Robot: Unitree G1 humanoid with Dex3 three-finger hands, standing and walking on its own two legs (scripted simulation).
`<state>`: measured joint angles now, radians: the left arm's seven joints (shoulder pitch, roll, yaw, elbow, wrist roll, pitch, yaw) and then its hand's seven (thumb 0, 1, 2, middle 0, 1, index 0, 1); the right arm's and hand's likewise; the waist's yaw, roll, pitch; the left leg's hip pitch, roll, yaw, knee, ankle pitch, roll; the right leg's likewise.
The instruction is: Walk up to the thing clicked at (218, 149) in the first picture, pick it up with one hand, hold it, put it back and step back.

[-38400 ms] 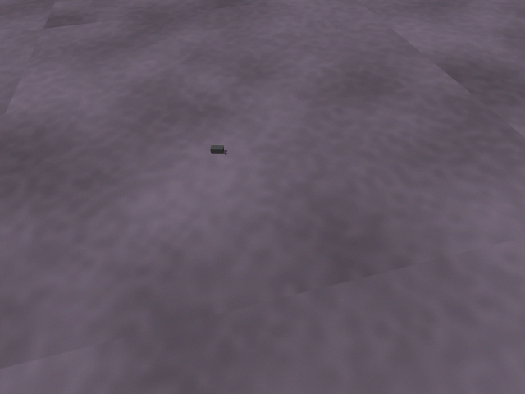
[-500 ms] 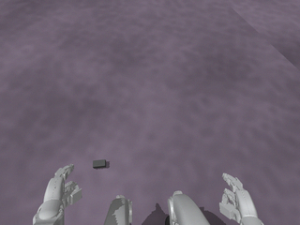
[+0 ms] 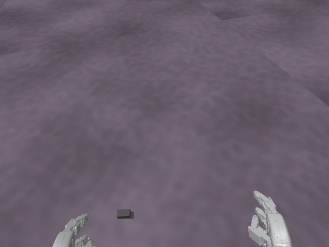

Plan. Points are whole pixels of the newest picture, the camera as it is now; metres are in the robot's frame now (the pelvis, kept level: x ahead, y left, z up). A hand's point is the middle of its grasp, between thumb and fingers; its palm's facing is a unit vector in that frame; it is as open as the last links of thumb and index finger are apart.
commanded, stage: home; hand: left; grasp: from above
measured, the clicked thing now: (123, 213) +0.45 +0.24 -0.70
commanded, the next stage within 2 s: stand in 1.82 s
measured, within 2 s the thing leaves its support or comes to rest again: neither
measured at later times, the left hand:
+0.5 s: hand out of the picture +0.16 +0.18 -0.05, palm faces +0.04 -0.98 -0.20, open 7.4 cm
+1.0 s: hand out of the picture +0.16 +0.18 -0.05, palm faces +0.04 -0.98 -0.20, open 7.4 cm
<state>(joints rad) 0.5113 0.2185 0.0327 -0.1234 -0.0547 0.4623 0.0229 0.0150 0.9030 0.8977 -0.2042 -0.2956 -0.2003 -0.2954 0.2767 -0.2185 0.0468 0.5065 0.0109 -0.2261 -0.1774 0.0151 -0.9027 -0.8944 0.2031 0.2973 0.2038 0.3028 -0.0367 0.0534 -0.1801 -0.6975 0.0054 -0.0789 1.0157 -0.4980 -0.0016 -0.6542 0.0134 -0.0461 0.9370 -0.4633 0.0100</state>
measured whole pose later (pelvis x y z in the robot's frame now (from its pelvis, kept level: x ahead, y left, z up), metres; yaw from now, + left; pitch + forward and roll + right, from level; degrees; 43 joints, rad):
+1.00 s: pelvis +0.00 +0.00 +0.00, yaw +0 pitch +10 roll -3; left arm 0.51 0.22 0.03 -0.13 -0.05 0.46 0.02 0.02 0.90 0.90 -0.20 -0.30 -0.20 -0.30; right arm 0.29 -0.22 0.04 0.53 0.01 -0.23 -0.17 0.02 -0.90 -0.89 0.20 0.30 0.20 0.30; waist -0.04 0.05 -0.17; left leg -0.70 0.01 -0.07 1.02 -0.51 0.00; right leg -0.66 0.02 -0.04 0.94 -0.47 0.01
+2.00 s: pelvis +0.00 +0.00 +0.01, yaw -1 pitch +6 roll -1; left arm 0.33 0.25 0.00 0.20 0.03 0.22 0.03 0.01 0.90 0.90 -0.21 -0.30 -0.20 -0.30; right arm 0.21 -0.25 0.02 0.66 -0.09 -0.13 -0.09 0.01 -0.90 -0.89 0.20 0.30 0.20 0.30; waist 0.01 0.01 -0.05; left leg -0.58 0.00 -0.04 0.95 -0.48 0.00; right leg -0.56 0.00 -0.01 0.91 -0.45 0.01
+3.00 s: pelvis +0.00 +0.00 +0.07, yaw +0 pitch -4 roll +0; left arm 0.15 0.29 0.03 1.15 0.03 0.01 0.03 0.01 0.90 0.90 -0.21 -0.30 -0.20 -0.30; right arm 0.14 -0.31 -0.04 1.12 -0.03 0.00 -0.01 0.01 -0.91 -0.89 0.20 0.30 0.20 0.30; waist 0.01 0.02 0.06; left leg -0.10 -0.02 -0.03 0.35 -0.19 0.01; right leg -0.10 -0.02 0.00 0.35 -0.19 0.02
